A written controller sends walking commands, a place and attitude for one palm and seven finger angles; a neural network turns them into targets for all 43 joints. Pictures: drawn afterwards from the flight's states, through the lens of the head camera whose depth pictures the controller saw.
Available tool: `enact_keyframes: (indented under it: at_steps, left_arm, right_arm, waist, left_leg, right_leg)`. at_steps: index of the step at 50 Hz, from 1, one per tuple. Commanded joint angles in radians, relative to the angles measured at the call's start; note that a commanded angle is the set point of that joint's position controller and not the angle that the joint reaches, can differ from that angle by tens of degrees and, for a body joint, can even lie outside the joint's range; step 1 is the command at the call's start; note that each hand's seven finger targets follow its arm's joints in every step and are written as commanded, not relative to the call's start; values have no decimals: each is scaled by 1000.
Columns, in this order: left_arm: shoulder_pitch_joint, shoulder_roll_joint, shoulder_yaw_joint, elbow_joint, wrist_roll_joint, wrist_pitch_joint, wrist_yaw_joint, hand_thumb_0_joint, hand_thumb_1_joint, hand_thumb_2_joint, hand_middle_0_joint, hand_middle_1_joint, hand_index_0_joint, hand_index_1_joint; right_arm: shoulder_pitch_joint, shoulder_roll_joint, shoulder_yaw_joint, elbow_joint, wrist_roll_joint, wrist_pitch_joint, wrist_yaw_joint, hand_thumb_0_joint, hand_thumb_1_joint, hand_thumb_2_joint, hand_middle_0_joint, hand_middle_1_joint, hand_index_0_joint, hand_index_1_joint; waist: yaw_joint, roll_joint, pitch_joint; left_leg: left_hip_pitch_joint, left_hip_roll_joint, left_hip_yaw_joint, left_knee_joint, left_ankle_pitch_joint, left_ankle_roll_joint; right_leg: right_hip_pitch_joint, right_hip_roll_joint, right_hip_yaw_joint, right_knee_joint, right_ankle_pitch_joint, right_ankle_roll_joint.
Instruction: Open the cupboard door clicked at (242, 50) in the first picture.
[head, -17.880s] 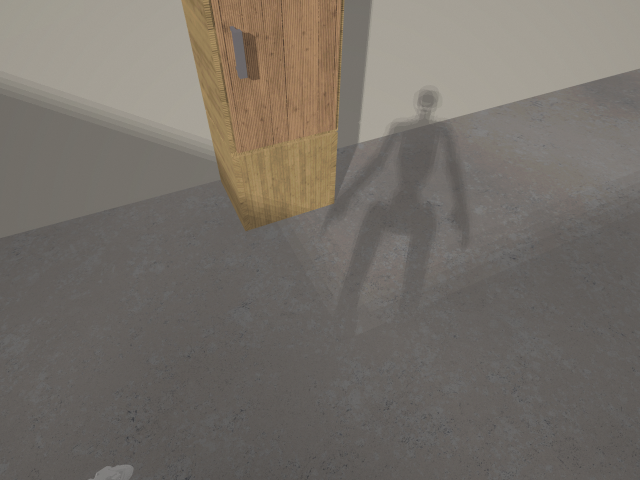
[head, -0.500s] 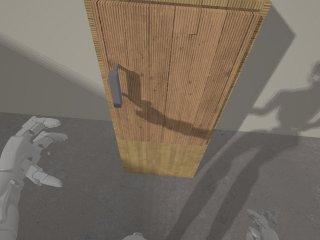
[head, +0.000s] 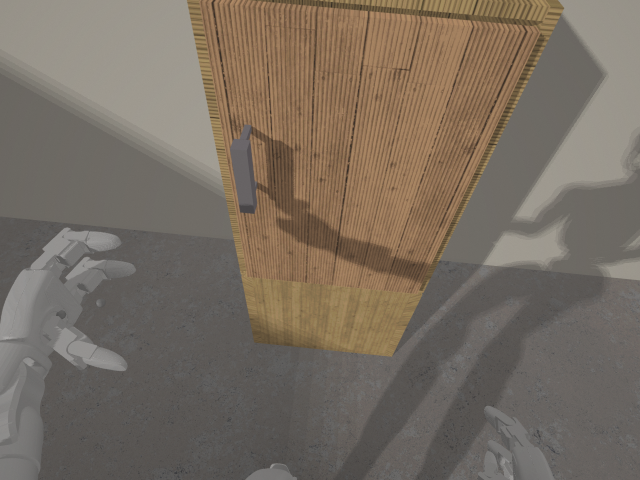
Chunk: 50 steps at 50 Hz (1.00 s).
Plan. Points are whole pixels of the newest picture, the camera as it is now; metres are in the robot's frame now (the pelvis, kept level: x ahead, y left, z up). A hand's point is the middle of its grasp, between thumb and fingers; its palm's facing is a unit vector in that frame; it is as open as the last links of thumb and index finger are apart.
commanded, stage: move the hooked fingers beside the handle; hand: left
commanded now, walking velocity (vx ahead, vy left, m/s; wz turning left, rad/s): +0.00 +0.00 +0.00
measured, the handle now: (247, 169) +0.55 +0.16 +0.06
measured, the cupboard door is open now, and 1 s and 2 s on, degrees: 0 0 0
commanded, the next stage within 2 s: none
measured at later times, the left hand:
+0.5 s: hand (147, 253) +0.36 +0.25 +0.07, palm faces +0.00 -1.00 +0.00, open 14.0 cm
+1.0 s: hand (177, 221) +0.42 +0.23 +0.07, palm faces +0.01 -1.00 +0.01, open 14.0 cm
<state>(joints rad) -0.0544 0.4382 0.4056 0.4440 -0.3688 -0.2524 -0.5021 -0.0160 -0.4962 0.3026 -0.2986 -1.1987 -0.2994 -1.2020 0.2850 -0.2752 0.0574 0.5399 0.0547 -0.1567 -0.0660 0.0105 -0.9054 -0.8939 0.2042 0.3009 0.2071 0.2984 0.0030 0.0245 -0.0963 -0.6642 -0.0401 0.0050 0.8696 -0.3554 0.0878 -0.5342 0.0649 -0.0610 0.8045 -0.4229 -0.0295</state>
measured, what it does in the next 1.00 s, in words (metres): stands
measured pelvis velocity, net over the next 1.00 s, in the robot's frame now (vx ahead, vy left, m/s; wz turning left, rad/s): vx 0.00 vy -0.01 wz -0.02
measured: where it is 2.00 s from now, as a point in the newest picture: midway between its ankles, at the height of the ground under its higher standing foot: outside the picture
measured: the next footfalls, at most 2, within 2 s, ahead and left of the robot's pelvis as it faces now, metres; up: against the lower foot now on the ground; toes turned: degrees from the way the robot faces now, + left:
none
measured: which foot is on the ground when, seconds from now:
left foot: down 0.00-1.00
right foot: down 0.00-1.00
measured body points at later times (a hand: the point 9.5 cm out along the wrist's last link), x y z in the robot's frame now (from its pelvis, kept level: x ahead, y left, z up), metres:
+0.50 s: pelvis +0.01 +0.00 +0.00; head +0.06 +0.02 +0.44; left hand +0.36 +0.31 +0.07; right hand +0.12 -0.26 -0.09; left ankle +0.04 +0.06 -0.70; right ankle -0.01 -0.11 -0.70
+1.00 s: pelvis +0.00 -0.01 -0.01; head +0.08 +0.01 +0.43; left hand +0.41 +0.29 +0.07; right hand +0.09 -0.28 -0.11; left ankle +0.04 +0.06 -0.70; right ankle -0.01 -0.11 -0.70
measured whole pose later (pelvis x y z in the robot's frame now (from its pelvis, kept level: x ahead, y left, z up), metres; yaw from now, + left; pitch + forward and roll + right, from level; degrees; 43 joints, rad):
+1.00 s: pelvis +0.00 -0.01 -0.01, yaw -1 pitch +14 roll -3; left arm -0.57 0.50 0.39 0.94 -0.24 -0.32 -0.41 -0.02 -0.50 0.30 -0.30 -1.20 -0.30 -1.20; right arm 0.33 -0.29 0.05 0.58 0.05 -0.02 -0.05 0.01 -0.91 -0.89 0.20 0.30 0.21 0.30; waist -0.07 0.01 -0.10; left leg -0.80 -0.02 0.01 0.94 -0.38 0.07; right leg -0.68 0.08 -0.06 0.88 -0.45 -0.05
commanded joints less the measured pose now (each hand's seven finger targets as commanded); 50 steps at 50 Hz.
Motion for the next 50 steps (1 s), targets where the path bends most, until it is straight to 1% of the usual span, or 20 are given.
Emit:
enact_keyframes:
  at_steps: [1, 2, 3, 9, 11, 13, 16, 18, 22, 26, 27, 28, 32, 33, 35, 38, 39, 43, 47, 50]
  left_arm:
    - [-339, 227, 37, -186, -13, -60, -5, 0, -500, 300, -300, -1200, -300, -1200]
    - [-366, 256, 60, -159, -7, -62, -2, 0, -500, 300, -300, -1200, -300, -1200]
    - [-409, 226, 20, -157, 1, -67, -2, 0, -500, 300, -300, -1200, -300, -1200]
    - [-480, 235, 3, -139, 36, -80, 36, 0, -500, 300, -300, -1200, -300, -1200]
    - [-509, 266, 24, -107, 45, -74, 51, 0, -500, 300, -300, -1200, -300, -1200]
    - [-507, 235, 3, -87, 52, -64, 63, 0, -500, 300, -300, -1200, -300, -1200]
    - [-442, 275, 54, -52, 47, -57, 74, 0, -500, 300, -300, -1200, -300, -1200]
    - [-423, 244, 32, -63, 47, -55, 75, 0, -500, 300, -300, -1200, -300, -1200]
    - [-459, 269, 58, -14, 50, -59, 78, 0, -500, 300, -300, -1200, -300, -1200]
    - [-505, 225, 14, -69, 44, -90, 70, 0, -500, 300, -300, -1200, -300, -1200]
    - [-518, 258, 39, -54, 49, -97, 72, 0, -500, 300, -300, -1200, -300, -1200]
    - [-544, 240, 14, -57, 53, -105, 70, 0, -500, 300, -300, -1200, -300, -1200]
    - [-648, 274, 28, 7, 68, -118, 77, 0, -500, 300, -300, -1200, -300, -1200]
    - [-667, 248, 1, 32, 74, -116, 77, 0, -500, 300, -300, -1200, -300, -1200]
    - [-703, 268, 11, 86, 80, -111, 82, 0, -500, 300, -300, -1200, -300, -1200]
    - [-712, 299, 32, 130, 89, -113, 86, 0, -500, 300, -300, -1200, -300, -1200]
    - [-753, 290, 11, 136, 95, -114, 85, 0, -500, 300, -300, -1200, -300, -1200]
    - [-815, 311, 19, 222, 107, -124, 91, 0, -500, 300, -300, -1200, -300, -1200]
    - [-854, 353, 45, 304, 116, -133, 87, 0, -500, 300, -300, -1200, -300, -1200]
    - [-915, 331, 14, 325, 125, -147, 86, 0, -500, 300, -300, -1200, -300, -1200]
  right_arm:
    - [-22, -167, -74, -127, -2, -48, -24, 0, -900, -900, 200, 300, 200, 300]
    - [-19, -170, -74, -120, -1, -46, -26, 0, -900, -900, 200, 300, 200, 300]
    - [-19, -169, -72, -117, 1, -45, -28, 0, -900, -900, 200, 300, 200, 300]
    - [-8, -172, -75, -105, -1, -43, -29, 0, -900, -900, 200, 300, 200, 300]
    - [4, -178, -75, -98, -4, -34, -26, 0, -900, -900, 200, 300, 200, 300]
    - [8, -171, -74, -105, -2, -25, -20, 0, -900, -900, 200, 300, 200, 300]
    - [23, -176, -78, -111, -6, -6, -12, 0, -900, -900, 200, 300, 200, 300]
    - [26, -169, -80, -122, -4, 3, -3, 0, -900, -900, 200, 300, 200, 300]
    - [46, -175, -85, -117, -4, 29, 0, 0, -900, -900, 200, 300, 200, 300]
    - [59, -172, -92, -113, -5, 36, 5, 0, -900, -900, 200, 300, 200, 300]
    - [65, -177, -94, -103, -5, 40, 5, 0, -900, -900, 200, 300, 200, 300]
    - [66, -175, -93, -98, -5, 43, 5, 0, -900, -900, 200, 300, 200, 300]
    - [74, -178, -91, -71, -4, 56, -3, 0, -900, -900, 200, 300, 200, 300]
    - [73, -175, -89, -68, -3, 59, -4, 0, -900, -900, 200, 300, 200, 300]
    - [73, -178, -87, -62, -2, 65, -7, 0, -900, -900, 200, 300, 200, 300]
    - [80, -177, -85, -64, -2, 76, -7, 0, -900, -900, 200, 300, 200, 300]
    - [78, -176, -82, -62, -1, 79, -8, 0, -900, -900, 200, 300, 200, 300]
    - [90, -177, -80, -54, -4, 92, -3, 0, -900, -900, 200, 300, 200, 300]
    - [109, -183, -79, -54, -4, 109, -1, 0, -900, -900, 200, 300, 200, 300]
    - [118, -180, -79, -50, -5, 119, 4, 0, -900, -900, 200, 300, 200, 300]
  waist:
    - [-40, 66, -174]
    - [-39, 69, -177]
    - [-53, 88, -174]
    - [-39, 133, -260]
    - [-33, 112, -267]
    - [-32, 100, -281]
    - [-4, 79, -295]
    - [-6, 80, -311]
    - [-24, 37, -268]
    - [-38, 88, -324]
    - [-39, 83, -324]
    - [-48, 93, -332]
    - [-65, 91, -307]
    - [-73, 98, -292]
    - [-73, 74, -278]
    - [-58, 76, -321]
    - [-71, 83, -323]
    - [-71, 89, -313]
    - [-75, 43, -330]
    - [-88, 79, -336]
  left_leg:
    - [266, 53, -124, -145, 92, -58]
    - [259, 53, -124, -145, 78, -59]
    - [275, 55, -134, -150, 53, -61]
    - [362, 66, -176, -169, 41, -78]
    - [350, 68, -181, -164, 74, -84]
    - [360, 69, -176, -163, 122, -86]
    - [339, 63, -155, -147, 215, -88]
    - [345, 63, -133, -132, 287, -85]
    - [291, 63, -113, -114, 298, -76]
    - [344, 63, -110, -88, 361, -74]
    - [345, 66, -115, -88, 354, -78]
    - [351, 66, -116, -87, 344, -77]
    - [321, 65, -119, -83, 278, -69]
    - [318, 63, -118, -85, 249, -67]
    - [283, 61, -117, -91, 190, -59]
    - [273, 56, -104, -78, 219, -55]
    - [269, 56, -101, -74, 214, -54]
    - [239, 56, -97, -60, 207, -52]
    - [188, 55, -84, -42, 202, -45]
    - [192, 55, -80, -31, 203, -43]
  right_leg:
    - [-111, -10, 25, -98, 110, -16]
    - [-114, -12, 29, -98, 99, -15]
    - [-142, -15, 25, -94, 83, -14]
    - [-170, -21, 22, -73, 70, -19]
    - [-155, -18, 18, -64, 86, -23]
    - [-149, -19, 14, -65, 106, -18]
    - [-97, -15, 16, -68, 158, -23]
    - [-89, -14, 18, -66, 204, -15]
    - [-92, -8, 21, -64, 233, -12]
    - [-106, -7, 28, -54, 259, -12]
    - [-114, -6, 27, -52, 251, -11]
    - [-124, -5, 29, -51, 242, -10]
    - [-148, -7, 34, -52, 210, -12]
    - [-164, -9, 34, -55, 188, -10]
    - [-159, -11, 39, -63, 159, -9]
    - [-120, -13, 48, -56, 195, -10]
    - [-129, -15, 50, -54, 194, -8]
    - [-142, -13, 53, -45, 193, -8]
    - [-120, -12, 64, -36, 211, -3]
    - [-147, -11, 64, -28, 208, -2]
